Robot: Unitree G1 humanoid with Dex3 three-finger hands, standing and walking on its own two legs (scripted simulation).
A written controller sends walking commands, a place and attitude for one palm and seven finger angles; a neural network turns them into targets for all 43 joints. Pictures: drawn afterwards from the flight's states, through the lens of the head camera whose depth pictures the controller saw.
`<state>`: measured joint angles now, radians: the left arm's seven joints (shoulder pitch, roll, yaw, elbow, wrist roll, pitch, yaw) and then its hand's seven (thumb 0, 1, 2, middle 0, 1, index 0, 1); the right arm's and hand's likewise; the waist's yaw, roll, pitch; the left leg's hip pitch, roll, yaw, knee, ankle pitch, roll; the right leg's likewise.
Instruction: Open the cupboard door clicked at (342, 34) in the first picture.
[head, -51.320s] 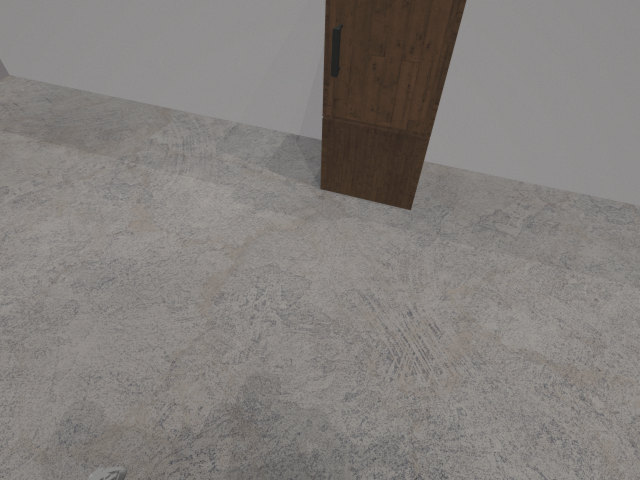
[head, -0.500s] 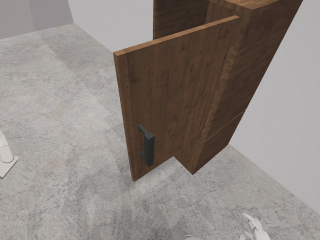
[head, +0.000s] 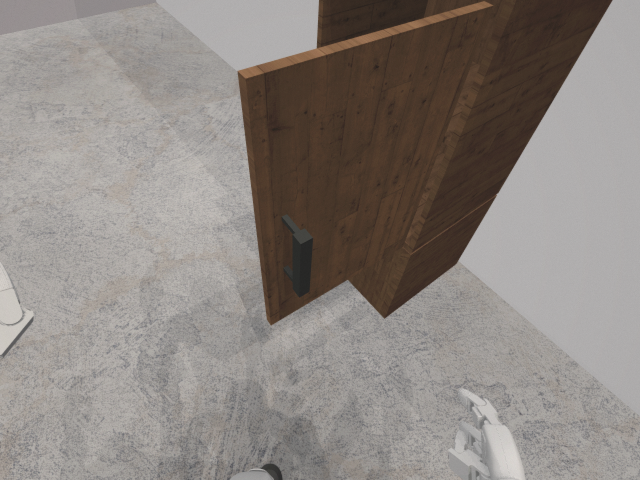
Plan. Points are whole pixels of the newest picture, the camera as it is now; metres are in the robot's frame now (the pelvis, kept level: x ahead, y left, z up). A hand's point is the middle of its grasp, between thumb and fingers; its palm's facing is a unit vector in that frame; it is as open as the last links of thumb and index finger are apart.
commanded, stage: step back with the hand held close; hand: left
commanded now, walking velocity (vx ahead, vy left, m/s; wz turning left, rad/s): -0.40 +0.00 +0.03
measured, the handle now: (294, 257) +0.46 +0.09 -0.07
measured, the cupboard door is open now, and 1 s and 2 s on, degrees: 87 87 87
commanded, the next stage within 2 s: stop stepping back and stand still in 0.04 s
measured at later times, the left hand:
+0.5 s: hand (49, 452) +0.11 +0.21 +0.16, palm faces +0.33 -0.79 -0.51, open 7.4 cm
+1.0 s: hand out of the picture +0.09 +0.25 +0.16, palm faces +0.37 -0.80 -0.47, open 7.4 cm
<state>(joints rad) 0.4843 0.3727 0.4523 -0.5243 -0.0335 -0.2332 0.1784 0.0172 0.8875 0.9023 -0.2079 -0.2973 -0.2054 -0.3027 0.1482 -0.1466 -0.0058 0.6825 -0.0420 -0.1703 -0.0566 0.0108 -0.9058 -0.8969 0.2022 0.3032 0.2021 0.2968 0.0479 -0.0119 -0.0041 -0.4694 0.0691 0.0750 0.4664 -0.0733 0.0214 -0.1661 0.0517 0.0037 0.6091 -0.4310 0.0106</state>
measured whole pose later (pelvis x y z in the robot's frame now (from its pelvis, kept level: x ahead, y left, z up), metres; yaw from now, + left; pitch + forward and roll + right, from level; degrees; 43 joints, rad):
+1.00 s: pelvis -0.12 -0.01 +0.00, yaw -3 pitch +0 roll +0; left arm 0.55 0.40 0.41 -0.44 -0.03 -0.20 0.14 0.02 0.89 0.90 -0.21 -0.30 -0.21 -0.30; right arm 0.20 -0.18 0.02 0.63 -0.01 -0.14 -0.08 0.01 -0.91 -0.90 0.20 0.30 0.20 0.30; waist 0.00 0.00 0.01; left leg -0.26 0.02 0.05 0.49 -0.22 0.02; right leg -0.20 0.02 -0.02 0.47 -0.26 -0.02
